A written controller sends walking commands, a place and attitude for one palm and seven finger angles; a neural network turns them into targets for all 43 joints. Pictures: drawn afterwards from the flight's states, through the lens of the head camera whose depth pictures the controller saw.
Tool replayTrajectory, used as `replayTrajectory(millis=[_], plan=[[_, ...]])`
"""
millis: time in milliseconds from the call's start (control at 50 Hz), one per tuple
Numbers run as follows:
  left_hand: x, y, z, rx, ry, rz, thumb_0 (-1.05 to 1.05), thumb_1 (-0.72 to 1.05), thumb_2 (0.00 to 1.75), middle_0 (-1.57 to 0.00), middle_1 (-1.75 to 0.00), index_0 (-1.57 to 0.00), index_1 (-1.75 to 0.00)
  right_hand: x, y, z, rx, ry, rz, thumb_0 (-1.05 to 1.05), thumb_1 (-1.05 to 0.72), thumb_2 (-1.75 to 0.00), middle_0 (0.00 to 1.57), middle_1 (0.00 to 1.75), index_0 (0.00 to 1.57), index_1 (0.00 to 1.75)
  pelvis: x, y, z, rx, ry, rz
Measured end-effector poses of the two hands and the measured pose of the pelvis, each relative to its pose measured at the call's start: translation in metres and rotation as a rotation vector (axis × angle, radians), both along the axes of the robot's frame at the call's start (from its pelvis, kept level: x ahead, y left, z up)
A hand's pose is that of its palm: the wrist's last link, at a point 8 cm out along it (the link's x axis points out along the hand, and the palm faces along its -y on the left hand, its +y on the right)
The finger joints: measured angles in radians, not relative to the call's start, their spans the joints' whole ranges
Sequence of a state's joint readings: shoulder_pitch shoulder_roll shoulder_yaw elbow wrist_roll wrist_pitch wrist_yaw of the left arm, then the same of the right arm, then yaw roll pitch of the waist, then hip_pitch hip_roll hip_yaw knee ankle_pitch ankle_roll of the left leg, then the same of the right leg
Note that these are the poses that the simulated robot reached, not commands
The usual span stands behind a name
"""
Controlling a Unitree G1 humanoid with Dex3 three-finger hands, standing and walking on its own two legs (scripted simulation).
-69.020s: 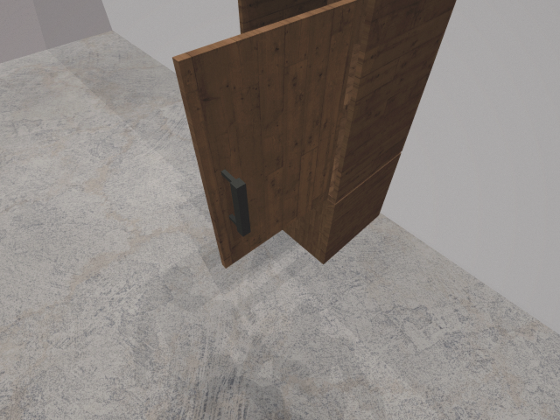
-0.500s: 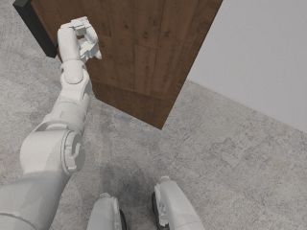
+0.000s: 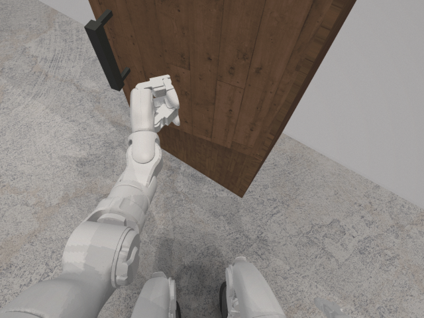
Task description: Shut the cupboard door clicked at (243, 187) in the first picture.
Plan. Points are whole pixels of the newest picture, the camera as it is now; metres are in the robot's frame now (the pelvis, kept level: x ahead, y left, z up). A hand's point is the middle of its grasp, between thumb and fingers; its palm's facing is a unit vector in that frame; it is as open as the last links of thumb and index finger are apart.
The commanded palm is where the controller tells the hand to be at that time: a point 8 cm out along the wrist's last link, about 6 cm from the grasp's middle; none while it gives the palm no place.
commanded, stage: draw the hand back to the body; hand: left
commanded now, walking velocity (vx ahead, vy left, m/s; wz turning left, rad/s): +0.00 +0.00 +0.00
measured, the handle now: (112, 53) +0.65 +0.15 +0.04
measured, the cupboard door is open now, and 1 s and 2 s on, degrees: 11 11 11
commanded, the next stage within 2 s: step back with the hand held close in 1.60 s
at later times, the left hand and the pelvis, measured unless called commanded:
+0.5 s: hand (107, 138) +0.38 +0.11 +0.14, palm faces -0.02 -1.00 -0.03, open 3.1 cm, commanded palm +0.33 +0.18 +0.15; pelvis +0.01 +0.00 +0.07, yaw -1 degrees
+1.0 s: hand out of the picture +0.28 +0.24 +0.23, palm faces +0.29 -0.91 -0.30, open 4.4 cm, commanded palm +0.23 +0.28 +0.25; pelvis +0.05 +0.02 +0.12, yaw +1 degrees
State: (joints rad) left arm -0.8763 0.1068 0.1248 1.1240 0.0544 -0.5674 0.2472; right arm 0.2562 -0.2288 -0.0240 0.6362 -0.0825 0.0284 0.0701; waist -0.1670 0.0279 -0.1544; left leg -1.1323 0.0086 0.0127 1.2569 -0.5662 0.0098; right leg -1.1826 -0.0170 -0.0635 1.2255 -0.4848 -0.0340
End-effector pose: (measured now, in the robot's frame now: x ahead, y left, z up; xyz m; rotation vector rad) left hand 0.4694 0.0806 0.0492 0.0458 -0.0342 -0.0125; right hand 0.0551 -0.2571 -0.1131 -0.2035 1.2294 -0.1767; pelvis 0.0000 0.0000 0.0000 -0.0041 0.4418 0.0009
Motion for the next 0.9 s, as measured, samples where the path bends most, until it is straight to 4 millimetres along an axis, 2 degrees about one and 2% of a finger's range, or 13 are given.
replayTrajectory(millis=[80, 140, 240, 320, 420, 560, 640, 740, 820, 900], plan=[[0.002, 0.003, 0.006, -0.007, -0.009, 0.014, 0.02, 0.90, 0.90, -1.30, -1.50, -1.30, -1.50, -0.006, 0.006, -0.004, 0.022, 0.001, -0.011, 0.00, -0.91, -0.90, 0.20, 0.30, 0.20, 0.30, -0.003, -0.001, -0.001, 0.006, -0.001, -0.009], [-0.006, 0.015, 0.013, -0.010, -0.023, 0.034, 0.02, 0.90, 0.90, -1.30, -1.50, -1.30, -1.50, -0.013, 0.010, -0.002, 0.048, 0.007, -0.039, 0.00, -0.91, -0.90, 0.20, 0.30, 0.20, 0.30, -0.003, -0.001, 0.005, 0.013, -0.018, -0.025], [-0.043, 0.046, 0.032, 0.014, 0.000, 0.050, 0.02, 0.90, 0.90, -1.30, -1.50, -1.29, -1.50, -0.020, 0.016, 0.017, 0.082, 0.005, -0.071, 0.01, -0.91, -0.90, 0.20, 0.30, 0.20, 0.30, 0.001, -0.002, 0.028, 0.018, -0.086, -0.040], [-0.074, 0.065, 0.054, 0.001, 0.001, 0.055, 0.02, 0.90, 0.90, -1.30, -1.50, -1.30, -1.50, -0.012, 0.014, 0.039, 0.061, -0.030, -0.053, 0.01, -0.91, -0.90, 0.20, 0.30, 0.20, 0.30, 0.005, -0.003, 0.048, 0.011, -0.148, -0.027], [-0.097, 0.078, 0.081, -0.010, -0.043, 0.023, 0.02, 0.90, 0.90, -1.30, -1.50, -1.30, -1.50, 0.019, 0.003, 0.066, 0.003, -0.136, -0.018, 0.01, -0.91, -0.90, 0.20, 0.30, 0.20, 0.30, 0.009, -0.001, 0.062, 0.001, -0.212, -0.008], [-0.128, 0.097, 0.101, 0.007, -0.018, -0.007, 0.02, 0.90, 0.90, -1.26, -1.46, -1.26, -1.46, 0.080, 0.002, 0.103, -0.026, -0.345, 0.013, 0.01, -0.91, -0.90, 0.20, 0.30, 0.20, 0.30, 0.016, 0.004, 0.077, 0.002, -0.290, -0.015], [-0.151, 0.113, 0.117, 0.121, 0.040, 0.015, 0.02, 0.90, 0.90, -1.20, -1.38, -1.19, -1.39, 0.114, 0.016, 0.125, -0.020, -0.431, 0.008, 0.01, -0.91, -0.90, 0.20, 0.30, 0.20, 0.30, 0.023, 0.007, 0.090, 0.004, -0.351, -0.016], [-0.176, 0.141, 0.140, 0.182, 0.071, 0.102, 0.02, 0.89, 0.90, -1.08, -1.26, -1.08, -1.26, 0.149, 0.040, 0.146, 0.004, -0.507, 0.061, 0.01, -0.91, -0.90, 0.20, 0.30, 0.20, 0.30, 0.031, 0.011, 0.103, 0.000, -0.418, -0.005], [-0.193, 0.163, 0.158, 0.202, 0.066, 0.183, 0.02, 0.89, 0.90, -0.98, -1.15, -0.98, -1.15, 0.167, 0.060, 0.156, 0.031, -0.545, 0.118, 0.01, -0.91, -0.90, 0.20, 0.30, 0.20, 0.30, 0.036, 0.014, 0.110, -0.002, -0.457, 0.005], [-0.209, 0.180, 0.175, 0.223, 0.047, 0.246, 0.02, 0.89, 0.90, -0.87, -1.03, -0.87, -1.03, 0.177, 0.075, 0.160, 0.055, -0.563, 0.163, 0.01, -0.91, -0.90, 0.20, 0.30, 0.20, 0.30, 0.041, 0.018, 0.115, -0.003, -0.482, 0.010]])
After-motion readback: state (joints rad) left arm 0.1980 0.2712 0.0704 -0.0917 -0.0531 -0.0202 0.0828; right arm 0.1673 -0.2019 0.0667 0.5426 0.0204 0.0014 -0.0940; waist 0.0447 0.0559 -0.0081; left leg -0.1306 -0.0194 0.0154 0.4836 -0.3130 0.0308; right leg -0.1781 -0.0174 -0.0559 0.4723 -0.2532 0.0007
